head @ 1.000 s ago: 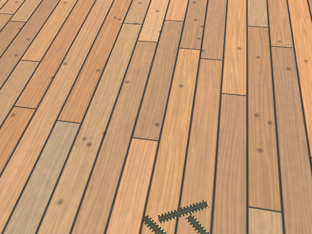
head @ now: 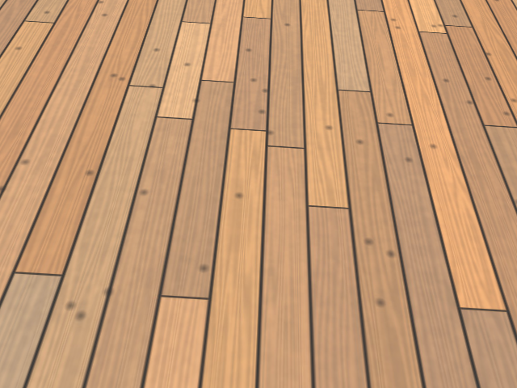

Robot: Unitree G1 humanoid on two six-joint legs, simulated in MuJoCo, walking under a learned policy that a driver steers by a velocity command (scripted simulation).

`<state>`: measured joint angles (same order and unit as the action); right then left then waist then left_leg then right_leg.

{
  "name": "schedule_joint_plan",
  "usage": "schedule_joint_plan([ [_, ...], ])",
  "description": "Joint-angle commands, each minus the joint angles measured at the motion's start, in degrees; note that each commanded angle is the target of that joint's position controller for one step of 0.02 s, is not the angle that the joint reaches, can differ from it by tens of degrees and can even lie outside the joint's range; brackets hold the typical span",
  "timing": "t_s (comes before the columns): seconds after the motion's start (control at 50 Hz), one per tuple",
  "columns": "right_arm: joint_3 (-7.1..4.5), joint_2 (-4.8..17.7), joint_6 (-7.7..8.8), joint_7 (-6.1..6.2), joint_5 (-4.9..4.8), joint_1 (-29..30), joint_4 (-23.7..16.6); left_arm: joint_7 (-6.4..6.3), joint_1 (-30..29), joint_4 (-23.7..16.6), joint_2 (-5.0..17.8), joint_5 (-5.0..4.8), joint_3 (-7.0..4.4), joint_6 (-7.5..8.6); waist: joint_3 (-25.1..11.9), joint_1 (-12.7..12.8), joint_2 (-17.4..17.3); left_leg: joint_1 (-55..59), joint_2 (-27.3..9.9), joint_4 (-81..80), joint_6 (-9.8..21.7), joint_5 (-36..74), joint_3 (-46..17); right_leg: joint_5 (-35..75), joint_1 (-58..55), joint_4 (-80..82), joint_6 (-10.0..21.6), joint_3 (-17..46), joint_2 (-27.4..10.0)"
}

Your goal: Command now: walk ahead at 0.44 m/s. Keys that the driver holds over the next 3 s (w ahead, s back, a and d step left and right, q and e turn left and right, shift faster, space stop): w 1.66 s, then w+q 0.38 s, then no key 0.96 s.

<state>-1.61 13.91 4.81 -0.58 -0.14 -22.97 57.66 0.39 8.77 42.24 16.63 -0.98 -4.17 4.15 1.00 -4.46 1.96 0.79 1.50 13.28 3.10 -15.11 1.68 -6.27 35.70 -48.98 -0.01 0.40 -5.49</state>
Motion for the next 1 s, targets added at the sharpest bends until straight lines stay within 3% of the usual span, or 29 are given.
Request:
schedule_joint_plan([
  [0.02,-1.76,10.8,0.21,1.01,-0.14,0.0,-3.1,0.97,-10.5,-6.6,-0.1,-0.3,0.96,1.19,5.1,-1.2,-6.5,-3.0,-11.7,-7.3,7.0,16.9,-6.5,7.8,2.3,11.1,-1.0,-2.8,1.4],
  [0.08,-1.83,11.0,-0.12,1.08,-0.64,-2.7,-2.4,1.93,-14.6,-8.1,0.5,-0.72,1.12,1.45,7.1,-1.9,-6.6,-1.6,-13.8,-7.5,7.4,16.8,-6.2,10.0,0.5,16.6,-0.1,-2.9,2.6],
  [0.14,-2.36,11.6,-0.68,1.12,-1.03,-2.8,-2.4,2.69,-14.8,-8.9,2.5,-0.72,0.66,1.83,6.2,0.5,-7.2,4.2,-16.3,-3.3,6.2,27.1,-5.6,6.7,-1.2,19.8,2.7,-2.2,3.5],
  [0.18,-3.05,13.3,-1.21,1.25,-0.73,-1.7,-2.9,2.33,-7.8,-7.3,5.6,-0.44,-0.73,1.66,0.0,5.4,-9.1,6.5,-16.1,6.5,5.0,48.0,-4.3,3.2,-11.5,19.3,5.3,-4.0,6.5],
  [0.2,-2.93,12.9,-1.75,1.35,-0.44,-0.9,-3.4,1.77,1.6,-4.5,7.8,-0.5,-1.98,1.37,-6.0,10.4,-8.7,3.8,-13.9,17.3,3.6,53.7,-2.3,4.0,-23.8,20.2,7.1,-5.2,7.9],
  [0.22,-2.18,11.2,-1.8,1.51,0.4,-0.8,-4.7,0.95,12.2,-2.0,10.3,0.0,-2.84,0.9,-13.7,14.5,-5.8,-9.1,-12.0,33.1,2.1,40.4,-2.0,3.1,-42.9,16.9,10.1,3.1,0.2],
  [0.24,0.2,2.2,-0.68,0.91,0.29,-8.8,-6.0,1.13,15.9,-0.5,15.3,1.09,-3.67,0.88,-23.6,9.4,11.0,-31.1,-0.1,56.1,-1.4,-1.8,-2.1,-12.7,-62.3,22.4,19.5,33.1,-15.3],
  [0.26,-0.81,7.2,0.99,0.3,-1.11,-5.9,-5.2,1.23,15.8,-0.4,9.9,0.79,-2.22,0.88,-24.4,11.5,10.1,-37.5,0.4,63.2,-0.6,-16.8,-10.4,-20.0,-60.6,32.0,19.6,45.0,-16.9],
  [0.28,-2.09,11.1,1.75,0.02,-2.78,0.8,-7.9,1.17,10.6,-0.4,7.7,0.47,-1.31,1.04,-12.6,10.4,7.6,-42.5,-2.8,65.1,0.0,-13.3,-8.8,-18.7,-51.9,33.3,16.3,35.5,-14.7],
  [0.3,-1.95,10.7,2.19,0.23,-2.71,4.4,-8.8,1.21,6.4,-0.8,6.5,0.45,-0.86,1.2,-6.8,8.6,2.4,-41.1,-5.8,62.4,0.3,-7.7,-7.2,-12.1,-42.3,34.7,14.8,27.3,-12.3],
  [0.32,-2.11,9.8,2.09,0.53,-1.85,5.5,-8.9,1.45,3.5,-0.9,5.4,0.89,-0.6,1.49,-3.7,6.5,-0.2,-38.9,-7.8,58.9,0.0,-4.0,-6.5,-5.8,-34.8,36.2,13.9,21.6,-10.1],
  [0.36,-2.19,7.9,0.61,0.71,-1.16,2.8,-8.2,1.78,1.0,-0.5,3.8,1.44,-0.2,2.24,-2.9,3.1,1.9,-32.7,-10.2,55.1,-0.6,-0.6,-7.0,-0.8,-27.1,39.6,13.6,15.4,-7.2],
  [0.42,-1.97,6.4,-0.97,1.04,-0.53,4.9,-9.5,1.59,2.0,1.5,5.0,0.96,-0.47,3.16,-0.2,2.2,1.6,-34.1,-11.3,49.2,-2.4,2.2,-5.9,2.1,-22.5,43.0,14.8,10.5,-6.4],
  [0.5,-1.71,6.1,-0.49,0.7,0.16,13.7,-12.6,0.33,5.4,3.3,6.8,0.78,-0.79,2.58,2.3,4.6,0.4,-38.2,-10.8,34.0,-4.1,15.6,-4.8,3.9,-24.0,44.1,13.5,5.7,-4.6],
  [0.56,-1.04,4.9,0.24,-0.01,-0.19,20.1,-14.4,-0.14,8.9,4.9,8.3,0.25,-1.05,2.1,3.0,7.3,0.0,-35.2,-8.3,23.9,-4.2,22.3,-2.4,3.7,-25.4,43.7,12.2,3.1,-4.1],
  [0.62,-0.91,5.5,0.58,-0.91,-0.7,24.5,-16.5,-0.28,12.1,6.8,8.9,-0.21,-1.2,1.26,3.7,8.8,0.3,-36.8,-7.4,19.1,-3.3,20.7,-2.8,3.9,-31.8,41.0,11.9,3.7,-6.7],
  [0.66,-1.12,6.5,0.85,-1.57,-0.75,25.6,-17.7,-0.52,12.8,7.6,9.3,-0.36,-1.41,0.49,3.4,8.3,0.8,-37.3,-6.8,16.9,-1.8,16.4,-3.2,6.4,-36.4,38.3,11.1,4.7,-8.8],
  [0.7,-1.64,7.9,1.08,-1.92,-0.84,23.0,-17.6,-0.77,12.1,7.8,10.0,-0.31,-1.65,-0.27,1.6,6.2,2.2,-33.0,-5.4,15.7,-0.2,11.6,-2.1,14.0,-39.2,34.4,9.8,4.9,-9.7],
  [0.72,-2.42,9.2,1.17,-1.82,-0.8,18.1,-16.4,-0.84,10.8,7.6,10.2,-0.23,-1.62,-0.66,-1.3,3.1,2.5,-25.9,-3.5,14.3,1.1,10.6,-0.2,23.3,-39.1,28.4,8.8,3.4,-8.2],
  [0.74,-3.93,12.0,1.14,-1.34,-0.67,9.0,-13.6,-0.93,10.8,7.4,8.7,0.18,-0.98,-0.96,-7.5,-0.8,1.4,-12.8,-2.8,14.6,2.9,11.4,0.4,27.5,-35.6,17.1,7.1,0.9,-5.0],
  [0.76,-5.16,16.6,0.84,-0.72,-0.08,-1.3,-11.9,-1.08,12.2,5.8,5.5,1.67,0.48,-0.86,-17.0,-3.7,-6.1,4.6,-13.9,16.5,6.7,13.1,-12.2,11.7,-24.1,-2.0,4.9,-2.1,-1.1],
  [0.78,-5.71,19.6,0.55,-1.19,0.13,-2.9,-10.7,-0.41,19.5,5.5,-0.9,0.79,2.13,0.51,-22.5,1.1,-21.8,21.1,-23.9,8.2,15.4,-1.6,-40.1,-25.2,-1.7,-19.0,1.8,0.6,9.5],
  [0.8,-4.07,13.2,0.68,-1.36,-0.45,-1.7,-11.6,-0.15,15.1,6.2,5.8,-0.53,0.83,1.66,-19.4,-1.7,-14.1,19.4,-22.7,4.0,13.5,-8.8,-42.0,-27.2,5.1,-25.0,2.6,7.4,6.7],
  [0.82,-3.37,11.1,0.8,-1.18,-0.34,2.5,-12.4,0.08,9.7,4.5,8.2,-1.7,0.13,2.35,-11.5,-1.2,-10.7,12.5,-21.2,3.2,11.2,-6.4,-33.4,-21.8,8.3,-25.2,3.5,6.1,3.9],
  [0.84,-3.06,10.3,0.82,-1.13,0.0,6.5,-13.2,-0.25,7.1,4.0,7.6,-1.26,0.31,2.51,-7.5,0.6,-5.7,4.9,-19.2,2.2,10.3,0.3,-27.4,-16.4,6.5,-22.8,3.4,4.4,0.9],
  [0.86,-2.74,8.9,0.88,-1.19,0.36,9.0,-13.5,-0.45,5.7,3.9,7.1,-0.24,0.06,2.31,-4.3,2.0,-4.7,-1.2,-17.2,0.6,10.1,6.0,-22.8,-13.0,4.7,-19.3,2.9,4.0,-0.9],
  [0.88,-2.43,8.0,1.08,-1.19,0.95,10.1,-13.7,-0.4,6.8,4.1,6.4,-0.01,-0.02,1.75,-4.0,3.8,-6.2,-4.9,-15.9,-0.9,9.7,9.4,-20.0,-10.6,1.2,-17.7,2.7,4.5,-2.3],
  [0.92,-2.53,7.9,1.6,-1.25,0.52,9.9,-13.1,-0.49,8.2,4.6,4.5,0.11,0.27,0.58,-3.4,5.0,-6.3,-8.0,-14.8,-3.6,10.5,13.4,-16.0,-8.9,-1.0,-14.8,1.7,3.8,-2.9],
  [1.0,-3.15,10.0,1.55,-0.3,0.14,7.2,-11.3,-0.71,1.9,2.4,3.5,0.93,0.54,-0.11,-0.3,4.2,-4.5,-8.0,-14.0,-6.3,10.8,19.1,-10.5,0.0,4.3,-4.3,-0.7,3.0,-3.4],
])
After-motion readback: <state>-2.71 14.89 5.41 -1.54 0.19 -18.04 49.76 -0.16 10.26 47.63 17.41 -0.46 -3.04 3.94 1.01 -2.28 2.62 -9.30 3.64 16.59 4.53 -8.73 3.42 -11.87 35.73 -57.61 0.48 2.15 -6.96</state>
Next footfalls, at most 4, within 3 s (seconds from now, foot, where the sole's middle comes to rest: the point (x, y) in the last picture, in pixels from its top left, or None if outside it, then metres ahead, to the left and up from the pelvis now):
0.22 right None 0.32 -0.14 -0.78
0.74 left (200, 346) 0.61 0.10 -0.78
1.30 right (275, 247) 0.92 -0.13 -0.78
1.84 left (199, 177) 1.22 0.10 -0.78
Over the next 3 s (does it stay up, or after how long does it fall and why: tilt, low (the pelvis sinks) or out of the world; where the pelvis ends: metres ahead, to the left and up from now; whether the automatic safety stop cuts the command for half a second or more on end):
stays up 1.40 0.05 -0.01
